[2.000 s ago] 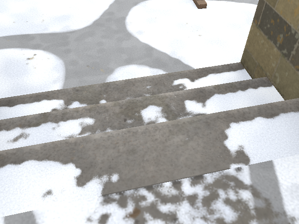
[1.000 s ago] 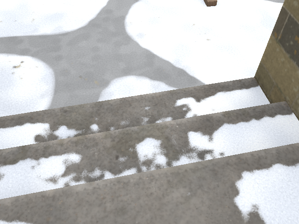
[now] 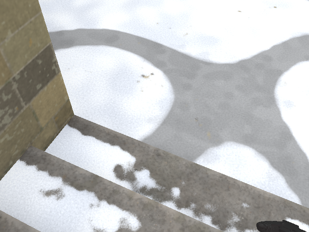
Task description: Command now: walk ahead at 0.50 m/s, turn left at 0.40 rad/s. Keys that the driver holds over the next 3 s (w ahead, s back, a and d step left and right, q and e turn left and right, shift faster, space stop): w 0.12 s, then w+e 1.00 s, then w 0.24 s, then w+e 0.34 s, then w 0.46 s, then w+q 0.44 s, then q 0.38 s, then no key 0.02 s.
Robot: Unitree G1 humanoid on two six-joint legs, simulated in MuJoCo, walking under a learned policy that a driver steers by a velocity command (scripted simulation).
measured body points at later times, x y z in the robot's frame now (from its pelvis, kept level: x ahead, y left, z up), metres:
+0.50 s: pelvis +0.22 +0.02 -0.02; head +0.22 +0.03 +0.43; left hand +0.34 +0.28 -0.15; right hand +0.18 -0.25 -0.15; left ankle +0.10 +0.07 -0.73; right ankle +0.37 -0.12 -0.72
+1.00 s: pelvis +0.47 -0.02 -0.15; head +0.48 -0.02 +0.30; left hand +0.57 +0.22 -0.29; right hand +0.52 -0.31 -0.26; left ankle +0.66 +0.09 -0.82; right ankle +0.41 -0.08 -0.87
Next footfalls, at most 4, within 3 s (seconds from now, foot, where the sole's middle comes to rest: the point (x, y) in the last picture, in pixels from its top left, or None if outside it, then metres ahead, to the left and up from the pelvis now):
0.02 left None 0.14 0.08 -0.76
0.66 right None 0.45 -0.09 -0.91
1.28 left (159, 175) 0.86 0.05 -1.06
2.02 right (230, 161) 1.07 -0.41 -1.21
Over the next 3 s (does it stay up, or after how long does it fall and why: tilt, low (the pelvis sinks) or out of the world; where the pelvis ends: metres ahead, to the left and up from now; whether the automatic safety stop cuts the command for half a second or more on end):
stays up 1.36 -0.53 -0.44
